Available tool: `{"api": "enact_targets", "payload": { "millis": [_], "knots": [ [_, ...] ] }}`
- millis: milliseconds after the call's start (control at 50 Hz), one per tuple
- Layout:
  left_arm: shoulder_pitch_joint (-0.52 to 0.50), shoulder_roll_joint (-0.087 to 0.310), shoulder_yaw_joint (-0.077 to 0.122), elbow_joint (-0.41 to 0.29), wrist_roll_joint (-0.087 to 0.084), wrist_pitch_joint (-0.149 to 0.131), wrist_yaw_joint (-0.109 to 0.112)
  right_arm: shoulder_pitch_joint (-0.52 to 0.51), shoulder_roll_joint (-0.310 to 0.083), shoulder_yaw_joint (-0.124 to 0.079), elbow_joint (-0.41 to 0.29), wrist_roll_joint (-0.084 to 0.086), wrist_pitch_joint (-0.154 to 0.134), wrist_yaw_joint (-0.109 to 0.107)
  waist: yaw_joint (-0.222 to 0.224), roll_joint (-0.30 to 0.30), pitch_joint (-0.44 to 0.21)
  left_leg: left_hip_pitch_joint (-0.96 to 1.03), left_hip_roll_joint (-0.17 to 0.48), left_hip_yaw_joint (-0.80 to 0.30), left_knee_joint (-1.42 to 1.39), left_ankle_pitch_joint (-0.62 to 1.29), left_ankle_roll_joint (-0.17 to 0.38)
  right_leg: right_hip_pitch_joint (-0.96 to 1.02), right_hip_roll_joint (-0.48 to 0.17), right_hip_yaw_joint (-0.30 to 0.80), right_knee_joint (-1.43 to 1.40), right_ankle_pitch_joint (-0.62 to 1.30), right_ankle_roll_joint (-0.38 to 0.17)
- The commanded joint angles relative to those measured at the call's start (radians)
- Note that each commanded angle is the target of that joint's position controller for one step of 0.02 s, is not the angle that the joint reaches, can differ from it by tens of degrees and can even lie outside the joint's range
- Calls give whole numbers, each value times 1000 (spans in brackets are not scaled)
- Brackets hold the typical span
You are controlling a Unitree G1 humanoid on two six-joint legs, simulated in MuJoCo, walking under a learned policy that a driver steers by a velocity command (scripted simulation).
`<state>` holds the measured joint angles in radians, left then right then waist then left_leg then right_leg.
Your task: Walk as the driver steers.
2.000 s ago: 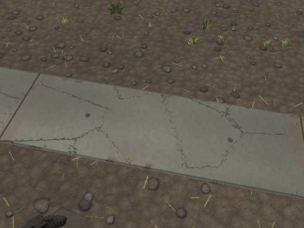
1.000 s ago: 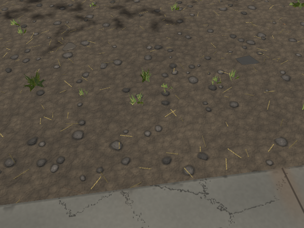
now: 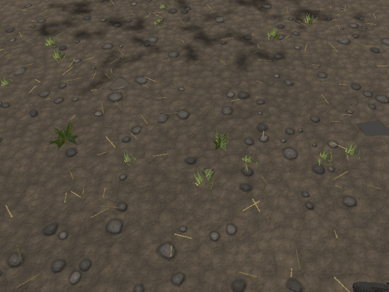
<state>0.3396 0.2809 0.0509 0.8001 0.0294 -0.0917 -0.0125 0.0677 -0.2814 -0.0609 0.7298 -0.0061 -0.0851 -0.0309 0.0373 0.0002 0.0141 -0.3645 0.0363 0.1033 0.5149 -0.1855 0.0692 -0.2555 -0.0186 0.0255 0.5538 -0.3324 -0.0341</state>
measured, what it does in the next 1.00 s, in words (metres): steps on the spot: right foot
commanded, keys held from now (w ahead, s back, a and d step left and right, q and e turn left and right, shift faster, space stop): e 0.44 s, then q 0.56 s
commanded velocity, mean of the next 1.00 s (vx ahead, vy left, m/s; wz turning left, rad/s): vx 0.00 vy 0.00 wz -0.14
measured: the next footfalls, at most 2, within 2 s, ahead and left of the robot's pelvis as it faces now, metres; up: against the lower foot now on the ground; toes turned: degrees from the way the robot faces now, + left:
right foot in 0.56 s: +0.03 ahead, -0.15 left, +0.00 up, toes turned -18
left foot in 1.04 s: +0.11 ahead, +0.11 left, +0.00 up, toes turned -2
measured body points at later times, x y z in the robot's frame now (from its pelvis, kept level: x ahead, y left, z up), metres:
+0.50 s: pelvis +0.03 +0.00 +0.02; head +0.07 -0.01 +0.47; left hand +0.24 +0.21 -0.10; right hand +0.08 -0.32 -0.07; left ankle +0.03 +0.11 -0.73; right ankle -0.01 -0.13 -0.70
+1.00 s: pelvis +0.04 -0.01 +0.01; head +0.08 -0.01 +0.46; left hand +0.21 +0.26 -0.08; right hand +0.15 -0.29 -0.10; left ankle +0.06 +0.11 -0.72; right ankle +0.00 -0.14 -0.73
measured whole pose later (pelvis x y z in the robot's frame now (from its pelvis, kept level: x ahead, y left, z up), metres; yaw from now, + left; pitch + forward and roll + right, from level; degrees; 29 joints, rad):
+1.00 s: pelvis +0.04 -0.01 +0.01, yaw -6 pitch +0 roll -1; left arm 0.19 0.31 0.09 0.70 0.05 -0.07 0.05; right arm 0.21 -0.28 -0.05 0.73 -0.03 -0.05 0.08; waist 0.03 0.01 0.08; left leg -0.32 0.06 0.04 0.63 -0.30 0.00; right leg -0.10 -0.07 -0.21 0.33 -0.22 0.01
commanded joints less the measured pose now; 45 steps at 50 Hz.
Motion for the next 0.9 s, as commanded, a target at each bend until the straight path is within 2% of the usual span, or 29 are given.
{"api": "enact_targets", "payload": {
  "millis": [20, 80, 140, 160, 180, 200, 220, 260, 280, 320, 360, 400, 440, 500, 520, 560, 580, 600, 620, 660, 680, 700, 720, 740, 760, 780, 820, 860, 900],
  "knots": [
    [-8, 197, 54, -77, -4, -22, 9, -97, -107, -48, -121, -13, -5, -12, -2, -156, -45, -12, -50, -17, 75, -91, 5, 74, -223, 337, -257, 337, -266],
    [-40, 192, 56, -67, 2, -34, 2, -57, -94, -47, -111, -35, 10, -3, -15, -140, -38, -68, -47, -85, 98, -253, -22, 180, -244, 356, -221, 457, -214],
    [-186, 185, 45, -95, 1, 6, -21, 49, -115, -56, -77, 12, -1, 6, -75, -99, -72, 229, -50, -61, -169, 164, 21, 45, -147, 294, -146, 449, -136],
    [-135, 125, 24, -92, 7, 27, -31, 100, -174, -76, -86, 18, -12, 3, -73, -28, -148, 409, 57, -121, -174, 471, 116, -37, -60, 227, -39, 284, -64],
    [-38, 3, -17, -121, 19, 29, -38, 190, -268, -101, -123, -2, -25, -12, -75, 208, -266, 676, 369, -467, -184, 854, 417, -279, 100, 91, 196, -170, 52],
    [-71, 94, 10, -100, 28, 26, -38, 234, -222, -95, -90, -57, -35, -12, -101, 113, -116, 576, 470, -504, -254, 798, 428, -402, 28, 81, 448, -384, 92],
    [-83, 138, 25, -80, 32, 26, -21, 183, -182, -83, -88, -50, -42, -11, -62, 52, -77, 482, 399, -380, -275, 671, 340, -357, -10, 70, 542, -350, 91],
    [-84, 158, 39, -68, 54, 22, 8, 28, -105, -49, -134, -21, -34, -7, 13, 104, -60, 325, 280, -195, -311, 582, 222, -267, -16, 39, 565, -234, 89],
    [-108, 122, 26, -78, 61, 24, 1, 1, -113, -49, -147, -27, -28, -11, 23, 103, -59, 275, 257, -142, -321, 594, 201, -222, -15, 17, 586, -176, 92],
    [-110, 75, 10, -80, 36, 37, -39, 2, -158, -66, -161, -44, -20, -23, 14, 74, -78, 292, 204, -56, -338, 557, 180, -186, -11, -23, 472, -74, 108],
    [-141, 74, 2, -91, 15, 51, -70, 75, -198, -88, -147, -47, -16, -26, -25, 77, -74, 362, 231, -40, -338, 557, 198, -198, -28, -29, 336, -49, 117],
    [-147, 82, -4, -97, 15, 65, -80, 139, -217, -103, -129, -52, -12, -20, -48, 79, -57, 423, 297, -57, -337, 547, 221, -213, -60, -16, 220, -46, 99],
    [-139, 101, -1, -93, 15, 70, -78, 145, -212, -108, -133, -58, -11, -13, -56, 96, -54, 445, 332, -63, -342, 511, 230, -196, -69, -25, 153, -9, 76],
    [-152, 128, 12, -87, 12, 53, -59, 110, -187, -99, -130, -45, -4, 2, -40, 103, -61, 408, 299, -71, -311, 400, 196, -116, -39, -43, 34, 55, 40],
    [-146, 129, 15, -80, 1, 44, -58, 69, -172, -90, -130, -39, 2, 11, -18, 91, -64, 367, 271, -58, -275, 332, 165, -52, -23, -50, -61, 140, 22],
    [-125, 87, 8, -70, -51, 24, -79, -1, -43, -27, -107, -26, 22, 57, 42, 47, -108, 136, 167, 9, -170, 201, 29, 264, -9, -45, -266, 437, -16],
    [-125, 124, 5, -102, -78, 14, -75, 147, 41, -1, -88, -28, 32, 86, -21, -69, -218, 75, 81, 88, -94, -7, -89, 439, -168, 101, -198, 845, -127],
    [-122, 175, 12, -124, -82, 6, -68, 281, 19, -7, -55, -17, 19, 87, -62, -108, -200, -15, 59, 29, -66, -196, -136, 448, -292, 238, -126, 912, -237],
    [-117, 194, 32, -103, -56, 3, -64, 231, -60, -29, -50, -11, 10, 79, -33, -70, -115, -10, 67, 3, -41, -155, -156, 335, -279, 218, -121, 727, -211],
    [-200, 180, 33, -113, -42, 7, -73, 162, -109, -41, -58, -4, 12, 72, -53, -62, -84, 71, 57, 14, -44, -21, -136, 166, -166, 98, -122, 446, -102],
    [-219, 182, 37, -123, -39, 13, -69, 156, -114, -39, -71, -2, 11, 66, -57, -83, -63, 56, 49, 8, -30, 8, -117, 137, -158, 90, -136, 369, -99],
    [-173, 232, 63, -134, -33, 13, -51, 124, -139, -41, -91, -12, 10, 55, -19, -85, -48, 3, 29, 14, 19, -8, -85, 150, -172, 104, -164, 337, -141],
    [-118, 262, 81, -127, -29, 10, -33, 113, -138, -40, -93, -20, 6, 45, 10, -100, -38, -50, 19, 9, 59, -55, -72, 192, -226, 151, -193, 332, -207],
    [-64, 254, 86, -122, -27, 4, -14, 107, -128, -35, -94, -23, 1, 38, 38, -130, -25, -120, 10, -9, 129, -161, -74, 239, -307, 224, -235, 369, -278],
    [-7, 230, 86, -112, -10, -9, 13, 95, -119, -34, -99, -35, -4, 26, 75, -202, -21, -199, 12, -56, 336, -381, -86, 277, -399, 295, -287, 414, -342],
    [-20, 192, 78, -120, 1, -24, 39, 124, -109, -30, -81, -45, -8, 20, 59, -203, -22, -202, 36, -110, 536, -482, -81, 243, -423, 274, -316, 417, -350],
    [-169, 120, 56, -155, 3, -38, 51, 143, -103, -30, -63, -58, -10, 19, -31, -129, 17, -133, 52, -139, 580, -424, -75, 131, -349, 125, -360, 358, -262],
    [-258, 141, 62, -181, 0, -32, 67, 149, -45, -10, -51, -65, 3, 45, -64, -79, 18, -55, 48, -87, 405, -285, -81, 118, -275, -3, -364, 361, -191],
    [-215, 180, 81, -183, 16, -13, 78, 140, -32, 1, -49, -45, 21, 89, -20, -88, -4, -34, 39, -65, 278, -208, -92, 193, -274, -40, -364, 386, -182]
  ]
}}
Over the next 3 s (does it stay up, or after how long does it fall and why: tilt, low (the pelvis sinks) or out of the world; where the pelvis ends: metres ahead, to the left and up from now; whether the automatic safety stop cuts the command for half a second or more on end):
stays up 0.94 -0.13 -0.13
